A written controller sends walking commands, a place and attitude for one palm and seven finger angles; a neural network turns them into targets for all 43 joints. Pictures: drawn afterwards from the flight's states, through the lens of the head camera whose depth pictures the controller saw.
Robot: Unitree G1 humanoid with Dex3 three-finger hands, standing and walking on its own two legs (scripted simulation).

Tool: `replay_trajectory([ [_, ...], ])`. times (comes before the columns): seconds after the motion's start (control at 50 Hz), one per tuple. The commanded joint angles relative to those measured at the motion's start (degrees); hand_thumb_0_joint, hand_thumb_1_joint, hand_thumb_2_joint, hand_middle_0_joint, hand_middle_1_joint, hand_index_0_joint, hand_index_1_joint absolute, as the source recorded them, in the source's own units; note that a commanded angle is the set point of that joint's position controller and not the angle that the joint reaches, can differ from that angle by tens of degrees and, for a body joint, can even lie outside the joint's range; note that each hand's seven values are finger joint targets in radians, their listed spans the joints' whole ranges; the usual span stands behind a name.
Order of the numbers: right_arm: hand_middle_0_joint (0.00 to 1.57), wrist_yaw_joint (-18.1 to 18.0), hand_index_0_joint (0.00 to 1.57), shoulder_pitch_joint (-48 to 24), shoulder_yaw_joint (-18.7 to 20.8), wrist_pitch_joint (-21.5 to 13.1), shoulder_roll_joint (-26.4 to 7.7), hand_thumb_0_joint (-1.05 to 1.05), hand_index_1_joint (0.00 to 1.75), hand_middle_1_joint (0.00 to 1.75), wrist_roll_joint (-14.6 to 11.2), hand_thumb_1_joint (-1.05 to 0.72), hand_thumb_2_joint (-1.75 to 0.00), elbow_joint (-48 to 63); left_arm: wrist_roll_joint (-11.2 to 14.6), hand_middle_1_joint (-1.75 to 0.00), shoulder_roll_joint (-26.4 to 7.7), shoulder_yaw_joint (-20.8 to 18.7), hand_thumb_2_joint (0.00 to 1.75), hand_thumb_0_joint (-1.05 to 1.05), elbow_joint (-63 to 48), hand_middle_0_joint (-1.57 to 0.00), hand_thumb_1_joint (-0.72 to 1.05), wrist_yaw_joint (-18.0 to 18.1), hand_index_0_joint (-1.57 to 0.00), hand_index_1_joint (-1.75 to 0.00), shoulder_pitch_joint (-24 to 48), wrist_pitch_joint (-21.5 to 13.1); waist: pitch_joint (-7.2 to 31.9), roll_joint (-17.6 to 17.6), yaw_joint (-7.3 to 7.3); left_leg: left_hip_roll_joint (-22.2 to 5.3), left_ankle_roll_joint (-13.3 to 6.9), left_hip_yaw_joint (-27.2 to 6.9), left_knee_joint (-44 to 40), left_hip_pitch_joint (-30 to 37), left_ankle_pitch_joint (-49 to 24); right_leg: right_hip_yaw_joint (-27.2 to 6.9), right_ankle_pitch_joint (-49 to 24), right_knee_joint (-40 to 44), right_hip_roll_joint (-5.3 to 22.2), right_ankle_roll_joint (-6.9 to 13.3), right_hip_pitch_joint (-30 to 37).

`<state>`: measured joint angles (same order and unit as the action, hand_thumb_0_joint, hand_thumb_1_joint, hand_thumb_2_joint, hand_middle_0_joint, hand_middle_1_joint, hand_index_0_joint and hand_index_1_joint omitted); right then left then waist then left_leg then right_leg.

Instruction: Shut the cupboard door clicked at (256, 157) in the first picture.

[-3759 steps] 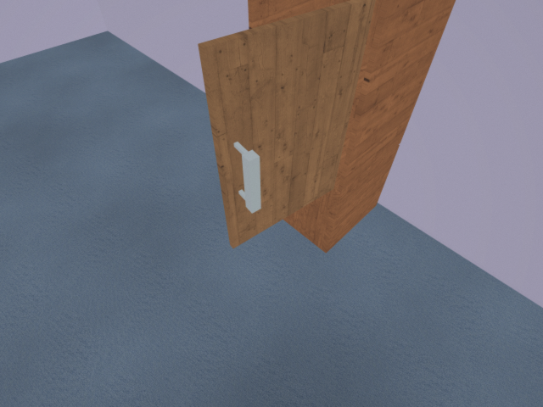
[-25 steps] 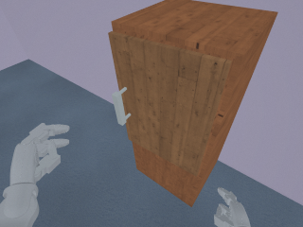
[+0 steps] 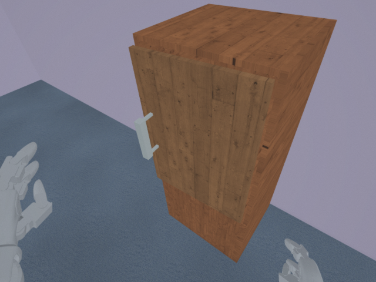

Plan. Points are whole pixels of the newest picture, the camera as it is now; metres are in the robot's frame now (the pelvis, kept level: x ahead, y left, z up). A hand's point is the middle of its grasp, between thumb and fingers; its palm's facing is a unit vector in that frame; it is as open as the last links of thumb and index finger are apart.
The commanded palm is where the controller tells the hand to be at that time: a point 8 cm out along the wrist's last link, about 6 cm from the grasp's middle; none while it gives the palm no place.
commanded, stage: draw the hand back to the body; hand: left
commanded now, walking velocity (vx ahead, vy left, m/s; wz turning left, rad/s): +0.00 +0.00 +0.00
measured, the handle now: (148, 136) +0.59 +0.22 -0.05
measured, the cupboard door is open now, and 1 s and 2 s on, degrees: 3 3 3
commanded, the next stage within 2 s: step back with the hand held close in 0.04 s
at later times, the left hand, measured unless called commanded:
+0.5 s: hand (32, 206) +0.18 +0.28 +0.16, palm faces +0.37 -0.78 -0.50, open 7.4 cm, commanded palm +0.12 +0.32 +0.18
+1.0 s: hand out of the picture +0.04 +0.32 +0.16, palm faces +0.51 -0.73 -0.46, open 7.4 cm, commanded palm -0.01 +0.35 +0.18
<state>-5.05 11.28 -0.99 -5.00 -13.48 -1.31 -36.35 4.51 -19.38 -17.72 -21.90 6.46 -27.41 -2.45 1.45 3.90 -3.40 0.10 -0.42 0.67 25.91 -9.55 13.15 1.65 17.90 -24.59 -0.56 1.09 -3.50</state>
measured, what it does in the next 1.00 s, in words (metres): shifts its weight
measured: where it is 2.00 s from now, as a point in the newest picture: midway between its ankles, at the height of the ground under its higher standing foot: outside the picture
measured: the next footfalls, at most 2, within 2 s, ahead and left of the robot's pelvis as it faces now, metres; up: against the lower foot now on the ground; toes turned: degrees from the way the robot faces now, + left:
right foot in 1.36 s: -0.22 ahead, -0.07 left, +0.00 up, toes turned +6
left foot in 1.52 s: -0.16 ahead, +0.18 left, +0.00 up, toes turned +6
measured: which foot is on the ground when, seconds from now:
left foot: down 0.00-1.00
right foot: down 0.00-1.00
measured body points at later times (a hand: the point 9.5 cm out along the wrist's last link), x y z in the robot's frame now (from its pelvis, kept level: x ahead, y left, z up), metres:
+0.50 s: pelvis -0.02 +0.02 +0.00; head -0.01 +0.00 +0.45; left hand +0.16 +0.32 +0.19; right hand +0.16 -0.23 -0.09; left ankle +0.01 +0.12 -0.74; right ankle -0.05 -0.10 -0.74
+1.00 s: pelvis -0.12 +0.03 -0.02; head -0.12 +0.05 +0.43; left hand +0.01 +0.35 +0.19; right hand +0.06 -0.19 -0.09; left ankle +0.01 +0.12 -0.73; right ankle -0.09 -0.10 -0.74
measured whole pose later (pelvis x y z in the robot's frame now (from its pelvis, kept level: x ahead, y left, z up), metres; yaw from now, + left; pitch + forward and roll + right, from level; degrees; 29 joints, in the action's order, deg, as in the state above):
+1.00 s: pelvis -0.12 +0.03 -0.02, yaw +5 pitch +0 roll -3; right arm -4.5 12.5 0.1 -2.3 -12.8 -0.4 -34.2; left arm 3.1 -24.4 -25.9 -30.6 8.6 -32.7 -13.1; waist -0.2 1.6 -0.7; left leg -0.3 -2.1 0.9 35.1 -29.4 12.3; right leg -0.7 15.8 -33.4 -2.8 -0.7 -17.7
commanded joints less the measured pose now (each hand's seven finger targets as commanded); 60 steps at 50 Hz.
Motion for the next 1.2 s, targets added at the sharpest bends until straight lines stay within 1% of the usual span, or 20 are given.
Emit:
replay_trajectory([
  [0.0,0.2,-0.2,0.2,-9.0,1.5,-3.6,-4.6,0.0,0.3,0.3,0.2,-0.9,-0.9,9.5,-0.1,-0.3,-14.1,-10.7,0.9,0.0,-12.4,-0.2,0.9,1.3,-0.2,-0.3,4.6,-4.4,1.4,0.0,-0.48,-0.3,-1.6,0.9,-1.9,4.3,-11.8,-0.5,-17.1,5.2,0.9,-1.0,-5.5],
  [0.14,0.2,0.1,0.2,-8.7,1.7,-2.1,-4.7,0.0,0.3,0.3,-0.2,-0.9,-0.9,10.0,0.7,-0.3,-11.1,-8.6,0.9,0.0,-8.1,-0.2,0.9,0.2,-0.2,-0.3,4.7,-4.0,-0.9,-2.4,0.07,-0.6,-1.9,1.2,-2.6,4.1,-9.5,-0.8,-14.5,5.4,1.3,-1.5,-6.6],
  [0.16,0.2,0.2,0.2,-7.4,2.6,-0.7,-6.4,0.0,0.3,0.3,-0.2,-0.9,-0.9,10.8,-0.2,-0.3,-17.2,-13.8,0.9,0.0,-10.6,-0.2,0.9,0.6,-0.2,-0.3,9.4,-6.4,0.1,-3.1,1.82,-1.8,-2.8,0.1,2.6,1.0,-8.1,-5.0,-18.2,8.0,5.4,-2.0,-9.9],
  [0.18,0.2,0.2,0.2,-7.7,2.5,0.0,-5.6,0.0,0.3,0.3,0.1,-0.9,-0.9,9.7,-0.2,-0.3,-14.5,-11.4,0.9,0.0,-6.9,-0.2,0.9,0.3,-0.2,-0.3,5.9,-6.8,0.9,-6.4,2.41,-1.3,-2.5,0.0,4.9,0.6,-8.0,-5.5,-22.3,7.9,7.3,-1.6,-10.1],
  [0.24,0.2,-0.1,0.2,-8.4,2.7,1.6,-5.2,0.0,0.3,0.3,0.1,-0.9,-0.9,10.7,-0.5,-0.3,-14.4,-10.6,0.9,0.0,-9.0,-0.2,0.9,0.3,-0.2,-0.3,3.9,-7.8,3.7,-7.5,2.31,-0.9,-2.1,0.5,6.5,-2.3,-7.7,-5.3,-33.1,4.3,9.3,-2.0,-7.1],
  [0.32,0.2,-0.9,0.2,-7.8,3.0,3.2,-5.9,0.0,0.3,0.3,0.0,-0.9,-0.9,12.0,-0.2,-0.3,-15.7,-12.0,0.9,0.0,-14.1,-0.2,0.9,1.2,-0.2,-0.3,0.6,-8.0,8.8,0.7,2.7,-3.0,-2.3,-0.8,2.7,1.9,-22.6,-2.1,-31.1,-0.6,6.2,-2.4,-6.2],
  [0.42,0.2,-1.4,0.2,-7.0,3.3,5.2,-6.2,0.0,0.3,0.3,-0.1,-0.9,-0.9,13.4,0.1,-0.3,-17.2,-14.0,0.9,0.0,-15.5,-0.2,0.9,2.0,-0.2,-0.3,-1.4,-7.6,10.4,-1.5,2.98,-4.4,-1.9,-2.2,2.3,0.4,-28.4,-1.7,-30.5,-2.6,4.1,-2.0,-5.0],
  [0.54,0.2,-1.2,0.2,-6.5,3.7,5.9,-7.1,0.0,0.3,0.3,-0.3,-0.9,-0.9,14.0,0.4,-0.3,-16.0,-13.6,0.9,0.0,-12.6,-0.2,0.9,2.3,-0.2,-0.3,-4.4,-7.6,8.2,-1.2,3.02,-5.9,-2.1,-3.8,-1.3,-5.8,-18.1,-2.3,-19.5,-2.6,3.0,-2.0,-5.8],
  [0.62,0.2,-1.3,0.2,-6.9,3.4,5.0,-7.6,0.0,0.3,0.3,-0.1,-0.9,-0.9,14.1,-0.1,-0.3,-15.4,-13.2,0.9,0.0,-13.5,-0.2,0.9,2.5,-0.2,-0.3,-4.1,-8.7,6.2,1.0,3.07,-7.1,-3.3,-6.5,-6.3,-15.7,-1.0,-2.2,-10.7,-3.9,1.4,-2.3,-2.3],
  [0.7,0.2,-1.5,0.2,-7.5,3.5,3.4,-8.8,0.0,0.3,0.3,0.3,-0.9,-0.9,14.3,-1.8,-0.3,-16.4,-14.7,0.9,0.0,-15.2,-0.2,0.9,2.8,-0.2,-0.3,-0.3,-10.5,2.2,5.3,3.09,-9.3,-5.7,-10.9,-13.1,-31.5,24.3,-2.2,-3.7,-8.6,-1.2,-2.8,4.7],
  [0.76,0.2,-1.5,0.2,-6.3,3.6,1.8,-8.6,0.0,0.3,0.3,0.7,-0.9,-0.9,14.0,-2.9,-0.3,-15.2,-14.3,0.9,0.0,-17.7,-0.2,0.9,2.7,-0.2,-0.3,1.7,-11.8,3.1,8.4,3.08,-11.1,-6.7,-12.9,-15.5,-36.9,30.4,-1.0,-4.4,-14.7,-3.2,-3.0,8.9],
  [0.8,0.2,-1.3,0.2,-6.3,4.1,1.0,-9.1,0.0,0.3,0.3,1.2,-0.9,-0.9,13.6,-3.4,-0.3,-18.0,-17.3,0.9,0.0,-18.4,-0.2,0.9,2.8,-0.2,-0.3,1.2,-12.6,3.9,9.4,2.75,-11.8,-7.5,-14.2,-15.3,-39.4,32.5,-2.1,-4.3,-16.1,-4.2,-2.8,10.7],
  [0.86,0.2,-0.5,0.2,-5.0,4.0,0.0,-7.9,0.0,0.3,0.3,1.2,-0.9,-0.9,13.2,-2.5,-0.3,-16.3,-16.5,0.9,0.0,-19.1,-0.2,0.9,2.6,-0.2,-0.3,-1.7,-13.7,4.2,5.7,3.32,-8.7,-5.4,-10.5,-9.2,-32.7,26.7,-4.4,-3.0,-10.3,-2.4,-1.1,3.7],
  [0.92,0.2,0.3,0.2,-3.7,3.9,-0.6,-5.9,0.0,0.3,0.3,1.0,-0.9,-0.9,12.0,-0.8,-0.3,-15.8,-15.0,0.9,0.0,-20.5,-0.2,0.9,2.9,-0.2,-0.3,-3.8,-14.0,8.0,-5.0,4.05,-3.1,-0.9,-3.4,5.1,-13.1,10.8,-13.8,-0.3,1.1,6.0,2.7,-14.4],
  [0.98,0.2,0.0,0.2,-3.4,3.9,-0.7,-6.0,0.0,0.3,0.3,1.3,-0.9,-0.9,10.0,-1.1,-0.3,-16.0,-13.4,0.9,0.0,-19.7,-0.2,0.9,3.9,-0.2,-0.3,0.2,-14.1,6.1,-7.3,4.86,-2.4,0.4,-1.1,10.6,-6.3,5.0,-16.5,-1.2,5.1,9.7,3.4,-23.4],
  [1.04,0.2,-0.9,0.2,-4.3,3.7,-1.1,-6.4,0.0,0.3,0.3,1.2,-0.9,-0.9,9.2,-1.5,-0.3,-15.8,-12.2,0.9,0.0,-16.0,-0.2,0.9,4.4,-0.2,-0.3,4.0,-13.9,2.6,-5.2,4.86,-4.0,-0.4,-2.9,5.5,-5.8,4.8,-11.8,1.9,4.3,5.3,0.8,-26.4],
  [1.08,0.2,-1.2,0.2,-4.9,3.7,-1.5,-7.0,0.0,0.3,0.3,0.7,-0.9,-0.9,9.7,-1.6,-0.3,-15.7,-12.0,0.9,0.0,-13.6,-0.2,0.9,4.2,-0.2,-0.3,6.1,-14.2,-0.6,-2.2,4.65,-6.5,-1.6,-5.9,-1.5,-11.0,14.3,-8.3,10.8,2.4,1.2,-0.8,-25.0],
  [1.1,0.2,-1.5,0.2,-5.7,3.9,-1.9,-7.7,0.0,0.3,0.3,0.9,-0.9,-0.9,9.8,-2.2,-0.3,-16.3,-13.0,0.9,0.0,-12.6,-0.2,0.9,4.2,-0.2,-0.3,6.7,-14.7,-2.4,1.4,4.52,-9.3,-2.6,-9.3,-7.5,-17.1,22.3,-6.5,12.7,-1.5,-1.4,-1.5,-20.7],
  [1.14,0.2,-1.6,0.2,-7.1,3.9,-2.4,-8.7,0.0,0.3,0.3,1.0,-0.9,-0.9,10.4,-3.0,-0.3,-14.6,-13.9,0.9,0.0,-11.7,-0.2,0.9,3.6,-0.2,-0.3,6.5,-15.2,-0.4,11.1,3.25,-17.5,-6.3,-18.0,-21.4,-37.0,39.7,-1.3,4.9,-22.1,-7.1,-2.6,-0.4],
  [1.18,0.2,-0.7,0.2,-7.0,4.5,-2.3,-6.9,0.0,0.3,0.3,1.8,-0.9,-0.9,10.5,-2.2,-0.3,-16.7,-15.0,0.9,0.0,-15.7,-0.2,0.9,2.6,-0.2,-0.3,7.6,-15.4,4.2,9.2,2.47,-17.7,-5.0,-15.2,-21.0,-33.0,30.6,0.1,6.8,-28.0,-6.8,-1.4,-0.7],
])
